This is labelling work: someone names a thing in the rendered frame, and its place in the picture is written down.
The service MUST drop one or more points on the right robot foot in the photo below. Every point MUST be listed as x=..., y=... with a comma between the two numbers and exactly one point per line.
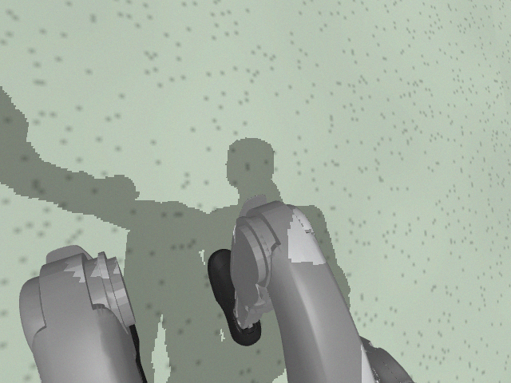
x=224, y=292

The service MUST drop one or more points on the left robot foot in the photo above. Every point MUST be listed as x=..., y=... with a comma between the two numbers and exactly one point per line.
x=138, y=359

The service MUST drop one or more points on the right robot hand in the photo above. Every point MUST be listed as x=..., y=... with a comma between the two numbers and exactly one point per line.
x=384, y=367

